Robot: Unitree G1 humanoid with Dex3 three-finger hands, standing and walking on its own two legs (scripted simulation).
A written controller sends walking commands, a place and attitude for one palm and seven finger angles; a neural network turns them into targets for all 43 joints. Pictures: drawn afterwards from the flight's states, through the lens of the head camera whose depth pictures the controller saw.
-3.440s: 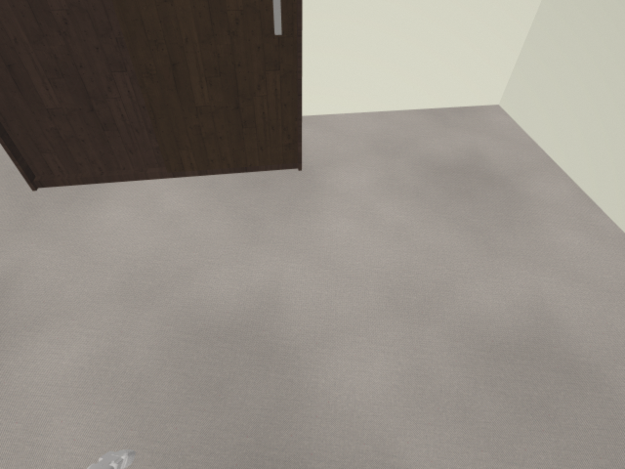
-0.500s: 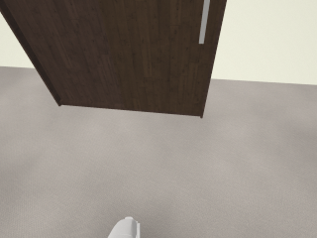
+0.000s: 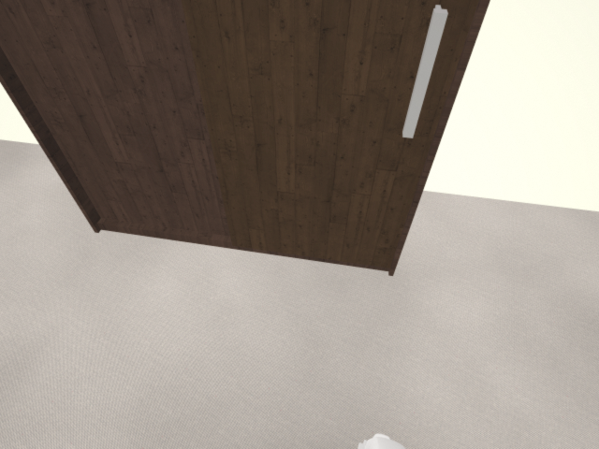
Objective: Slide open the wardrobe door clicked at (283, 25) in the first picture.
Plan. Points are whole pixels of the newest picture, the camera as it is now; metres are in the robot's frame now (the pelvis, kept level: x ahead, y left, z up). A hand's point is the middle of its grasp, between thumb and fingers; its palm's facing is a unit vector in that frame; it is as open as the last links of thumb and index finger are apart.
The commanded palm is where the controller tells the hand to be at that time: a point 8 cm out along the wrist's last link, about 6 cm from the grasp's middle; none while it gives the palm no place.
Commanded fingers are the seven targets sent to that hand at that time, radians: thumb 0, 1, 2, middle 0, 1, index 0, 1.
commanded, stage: turn to face it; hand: right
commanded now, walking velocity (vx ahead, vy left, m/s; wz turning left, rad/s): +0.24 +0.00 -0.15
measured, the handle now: (421, 76) +0.90 -0.21 +0.08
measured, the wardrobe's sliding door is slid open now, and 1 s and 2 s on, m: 0.00 0.00 0.00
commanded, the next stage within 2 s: take the last steps up to it in 0.02 s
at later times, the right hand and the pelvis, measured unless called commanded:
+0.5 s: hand out of the picture +0.18 -0.23 -0.16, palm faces +0.07 +0.98 -0.18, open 7.4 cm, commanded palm none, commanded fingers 0.00 -0.90 -0.90 0.20 0.30 0.20 0.30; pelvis +0.14 -0.05 +0.01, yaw -3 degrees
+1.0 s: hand (411, 438) +0.19 -0.16 -0.16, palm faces +0.20 +0.97 -0.14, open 7.3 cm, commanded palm none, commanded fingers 0.00 -0.90 -0.90 0.20 0.30 0.20 0.30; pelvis +0.28 -0.02 +0.00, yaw -6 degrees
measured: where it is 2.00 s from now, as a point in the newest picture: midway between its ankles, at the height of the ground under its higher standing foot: (326, 414)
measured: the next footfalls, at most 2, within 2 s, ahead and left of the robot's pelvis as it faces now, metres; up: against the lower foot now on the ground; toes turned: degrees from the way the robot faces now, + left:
right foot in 0.12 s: +0.20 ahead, -0.14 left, +0.00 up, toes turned -12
left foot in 0.66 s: +0.26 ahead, +0.10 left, +0.00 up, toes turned +5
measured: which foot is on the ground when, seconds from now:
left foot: down 0.00-0.14, up 0.16-0.64, down 0.66-1.00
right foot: up 0.00-0.10, down 0.12-0.66, up 0.68-1.00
